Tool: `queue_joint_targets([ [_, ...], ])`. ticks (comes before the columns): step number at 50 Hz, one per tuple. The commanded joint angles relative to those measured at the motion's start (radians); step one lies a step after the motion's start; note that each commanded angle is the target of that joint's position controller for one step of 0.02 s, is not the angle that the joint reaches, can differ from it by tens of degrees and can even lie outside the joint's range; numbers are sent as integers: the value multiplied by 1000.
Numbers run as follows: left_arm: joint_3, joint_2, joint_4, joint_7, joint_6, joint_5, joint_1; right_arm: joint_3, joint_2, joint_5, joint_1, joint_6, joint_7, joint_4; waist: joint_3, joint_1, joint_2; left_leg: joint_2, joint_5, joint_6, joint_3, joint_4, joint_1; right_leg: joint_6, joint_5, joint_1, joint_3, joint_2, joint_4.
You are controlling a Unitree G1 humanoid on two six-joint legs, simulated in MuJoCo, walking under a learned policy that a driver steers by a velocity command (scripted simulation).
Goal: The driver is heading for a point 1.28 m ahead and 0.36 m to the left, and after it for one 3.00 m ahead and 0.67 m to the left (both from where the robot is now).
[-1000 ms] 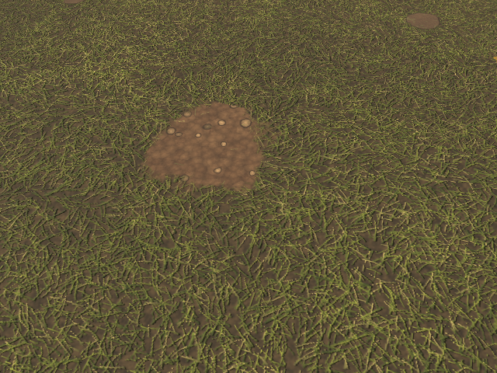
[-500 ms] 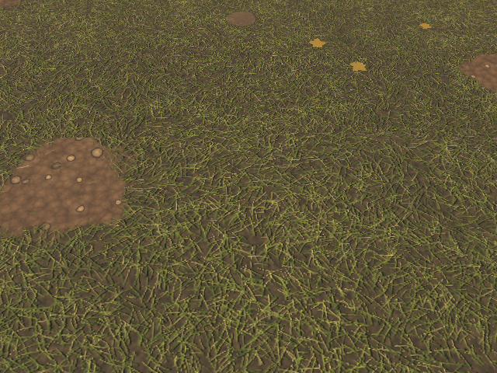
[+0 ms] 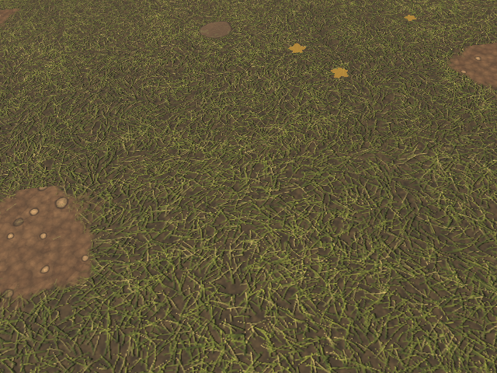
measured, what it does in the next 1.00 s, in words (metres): walks ahead: left foot, then right foot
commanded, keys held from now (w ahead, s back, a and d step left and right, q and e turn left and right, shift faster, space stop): w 0.56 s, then w+q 0.26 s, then q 0.18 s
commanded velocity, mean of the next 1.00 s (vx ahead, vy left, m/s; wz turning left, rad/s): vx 0.46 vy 0.00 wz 0.12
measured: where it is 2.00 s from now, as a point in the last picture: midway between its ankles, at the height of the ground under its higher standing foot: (290, 290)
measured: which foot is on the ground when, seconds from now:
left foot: up 0.00-0.14, down 0.16-0.68, up 0.70-1.00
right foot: down 0.00-0.18, up 0.20-0.66, down 0.68-1.00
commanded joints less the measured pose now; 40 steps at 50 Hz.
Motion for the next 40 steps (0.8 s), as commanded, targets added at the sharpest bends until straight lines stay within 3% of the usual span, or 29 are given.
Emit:
queue_joint_targets([
  [1,52,185,-24,9,-12,-9,28,0,-46,8,-174,-24,17,-108,86,18,-118,-34,60,25,12,-124,21,-130,350,-55,98,-266,-76],
  [4,59,197,-2,14,-1,-13,33,-7,-71,4,-166,-31,29,-112,68,-12,-130,-51,-31,71,10,-173,45,-109,504,51,101,-303,1],
  [6,65,220,1,20,11,-6,25,-26,-113,-1,-69,-26,19,-89,-25,-68,-172,-112,-133,108,56,-155,200,-88,860,98,92,-292,149],
  [7,60,215,1,22,21,-3,11,-46,-150,-1,69,-22,8,-52,-118,-145,-165,-142,-121,141,87,-176,395,-64,986,65,57,-251,329],
  [8,44,185,-10,26,23,9,22,-59,-194,-8,238,-17,-4,-19,-250,-214,-130,-27,-81,197,-29,-114,724,-34,801,-139,51,-218,585],
  [9,7,53,-28,10,6,6,169,-82,-281,-21,342,-15,-6,5,-427,-150,142,254,-341,385,-551,-167,1128,46,147,-568,46,-25,1034],
  [10,14,111,-10,4,-17,-8,110,-56,-188,-4,348,-17,-3,14,-478,-189,150,283,-459,374,-777,-341,1140,35,-274,-675,192,20,1146],
  [11,33,172,-51,-4,-30,-40,-8,-43,-156,3,263,-14,-10,10,-278,-178,112,254,-506,318,-619,-375,997,26,-233,-772,174,-45,1182],
  [12,27,172,-72,-4,-38,-40,-73,-36,-135,1,187,-10,-15,-1,-166,-146,19,222,-445,286,-496,-401,825,17,-142,-760,133,-104,1125],
  [13,29,162,-77,-1,-40,-19,-108,-30,-113,-8,139,-11,-16,-3,-84,-112,-27,185,-351,274,-409,-430,679,20,-82,-734,109,-143,1055],
  [14,33,154,-70,1,-32,-11,-86,-22,-92,-22,111,-17,-15,-7,-62,-73,-3,152,-278,265,-346,-460,584,22,-34,-668,115,-176,1010],
  [15,30,136,-57,2,-20,-10,-52,-21,-85,-24,96,-21,-14,-6,-62,-51,19,133,-250,271,-312,-488,529,30,-13,-621,113,-187,989],
  [18,20,100,-60,10,5,1,-59,-26,-107,-11,101,-38,-17,21,-19,-31,25,120,-168,292,-206,-552,440,68,34,-630,87,-208,887],
  [20,15,93,-85,12,2,9,-134,-31,-126,-10,124,-38,-26,37,7,-51,12,107,-129,287,-158,-569,451,90,146,-680,79,-217,771],
  [24,1,61,-113,-3,-18,3,-277,-35,-155,1,177,-24,-36,59,24,-109,-7,68,-93,239,-65,-558,488,94,364,-631,33,-174,479],
  [26,0,62,-129,-14,-24,-5,-334,-37,-170,7,227,-15,-36,80,30,-138,-6,92,-110,234,-72,-541,541,92,390,-623,24,-156,408],
  [29,8,85,-156,-31,-31,-8,-384,-41,-176,14,261,5,-38,104,45,-142,2,144,-93,217,-108,-482,645,59,323,-640,43,-142,333],
  [31,20,110,-153,-36,-36,-6,-341,-46,-186,16,256,18,-43,112,27,-102,17,164,-28,198,-143,-415,686,36,238,-579,45,-124,299],
  [32,31,128,-135,-34,-40,-4,-267,-46,-190,17,232,24,-45,108,-8,-51,20,145,80,181,-135,-330,680,20,219,-473,22,-99,267],
  [33,57,175,-94,-26,-41,1,-122,-35,-160,9,229,27,-45,106,-105,17,0,86,156,153,-100,-151,628,-7,224,-259,10,-91,260],
  [34,79,252,-70,-15,-38,17,57,-6,-86,-17,234,24,-44,76,-279,80,-112,11,-68,107,-48,166,447,-68,239,40,189,-272,301],
  [35,92,323,-57,-17,-28,25,86,22,17,1,372,3,-39,60,-392,7,-390,-150,-633,45,-33,493,74,-216,29,325,640,-485,183],
  [36,6,75,-42,-9,-43,125,190,38,-16,-127,374,-49,39,114,-382,101,-264,-164,-527,112,-223,521,-84,-225,-422,345,713,-394,66],
  [37,10,79,-16,-15,-49,101,90,13,-38,-101,246,-66,45,102,-59,67,-256,-141,-436,117,-163,633,-239,-184,-375,159,569,-371,26],
  [38,-8,44,-27,-7,-47,76,11,14,-61,-87,238,-72,30,97,-88,22,-177,-72,-349,128,-121,634,-198,-178,-225,62,458,-380,17],
  [39,-20,14,-19,1,-45,64,-1,24,-35,-94,233,-70,22,95,-106,-8,-142,-23,-304,133,-126,601,-132,-173,-69,-5,376,-370,12],
  [40,-32,-6,-26,11,-46,65,-46,36,-18,-101,228,-63,26,90,-100,-43,-116,12,-255,123,-140,574,-63,-162,64,-98,310,-364,-10],
])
